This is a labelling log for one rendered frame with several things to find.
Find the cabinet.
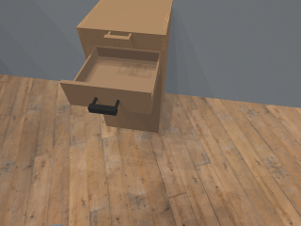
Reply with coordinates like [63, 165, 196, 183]
[76, 0, 173, 133]

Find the handle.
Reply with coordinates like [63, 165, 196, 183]
[87, 97, 119, 116]
[103, 34, 131, 45]

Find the drawer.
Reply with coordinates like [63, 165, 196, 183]
[59, 46, 161, 115]

